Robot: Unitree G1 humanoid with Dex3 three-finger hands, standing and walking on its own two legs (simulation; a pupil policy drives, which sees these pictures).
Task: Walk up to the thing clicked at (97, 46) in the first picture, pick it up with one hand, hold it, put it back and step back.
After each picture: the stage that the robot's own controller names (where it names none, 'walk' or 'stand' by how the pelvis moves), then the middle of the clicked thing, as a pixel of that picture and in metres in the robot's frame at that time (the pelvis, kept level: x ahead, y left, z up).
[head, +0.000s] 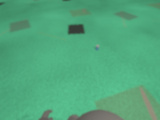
stand; (97, 47) +1.58 -0.11 -0.72
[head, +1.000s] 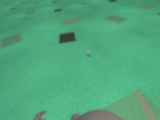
walk; (88, 54) +1.43 +0.20 -0.69
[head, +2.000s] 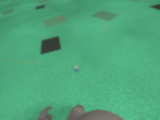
walk; (76, 69) +0.87 +0.35 -0.71
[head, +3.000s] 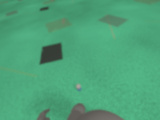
walk; (78, 87) +0.54 +0.25 -0.72
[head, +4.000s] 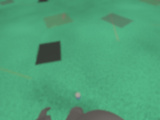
stand; (78, 96) +0.37 +0.18 -0.70
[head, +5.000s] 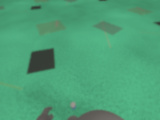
stand; (73, 105) +0.31 +0.19 -0.72
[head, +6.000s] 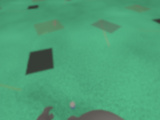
stand; (72, 105) +0.30 +0.21 -0.73
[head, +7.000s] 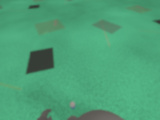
stand; (72, 105) +0.30 +0.20 -0.73
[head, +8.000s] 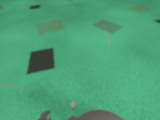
stand; (73, 105) +0.30 +0.21 -0.73
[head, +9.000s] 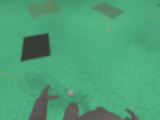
go down; (70, 93) +0.33 +0.20 -0.67
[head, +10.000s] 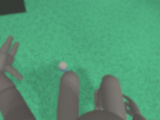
go down; (63, 67) +0.39 +0.23 -0.30
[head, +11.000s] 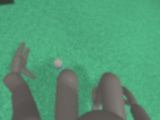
close in; (58, 64) +0.38 +0.24 -0.27
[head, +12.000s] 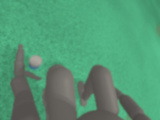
close; (35, 63) +0.37 +0.26 -0.21
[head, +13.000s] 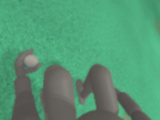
close; (31, 62) +0.36 +0.27 -0.22
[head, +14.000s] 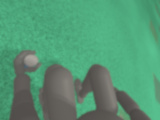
lift; (30, 62) +0.36 +0.27 -0.23
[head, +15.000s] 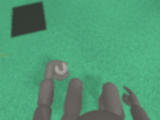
lift; (62, 71) +0.32 +0.21 -0.02
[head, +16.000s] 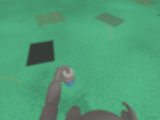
hold; (68, 77) +0.31 +0.16 +0.01
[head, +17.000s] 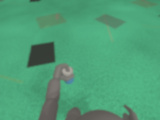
hold; (68, 75) +0.32 +0.17 +0.01
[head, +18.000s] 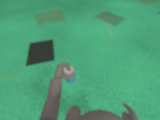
crouch; (69, 74) +0.33 +0.16 +0.00
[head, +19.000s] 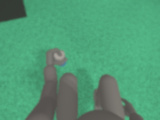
lower; (60, 59) +0.42 +0.20 -0.10
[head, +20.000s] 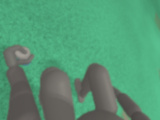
lower; (24, 57) +0.40 +0.28 -0.22
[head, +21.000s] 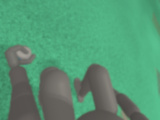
lower; (25, 56) +0.40 +0.28 -0.22
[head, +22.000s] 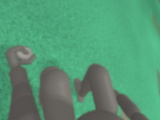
lower; (25, 56) +0.40 +0.28 -0.22
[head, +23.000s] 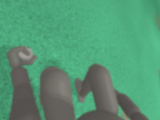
lower; (26, 57) +0.39 +0.28 -0.22
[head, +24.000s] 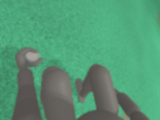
open; (32, 59) +0.38 +0.26 -0.23
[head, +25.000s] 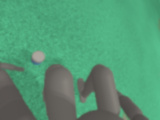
rise; (37, 58) +0.38 +0.25 -0.23
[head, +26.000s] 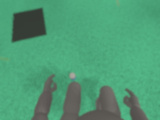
walk; (72, 76) +0.39 +0.19 -0.48
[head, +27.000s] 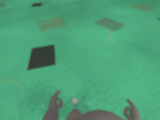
stand; (75, 102) +0.34 +0.17 -0.66
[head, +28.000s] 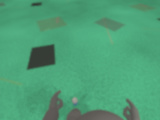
stand; (75, 101) +0.34 +0.17 -0.66
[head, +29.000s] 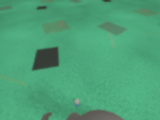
stand; (77, 102) +0.35 +0.16 -0.71
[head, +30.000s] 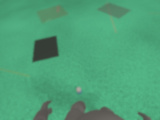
walk; (79, 90) +0.38 +0.18 -0.70
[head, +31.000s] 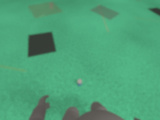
walk; (79, 82) +0.52 +0.09 -0.71
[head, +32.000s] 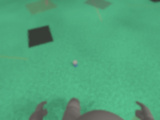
walk; (75, 63) +0.79 +0.28 -0.68
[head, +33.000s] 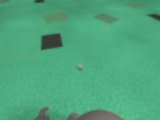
stand; (80, 67) +0.91 +0.19 -0.71
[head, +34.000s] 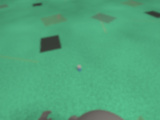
stand; (79, 68) +0.92 +0.22 -0.73
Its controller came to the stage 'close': yes
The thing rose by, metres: 0.71
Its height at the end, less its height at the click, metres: +0.00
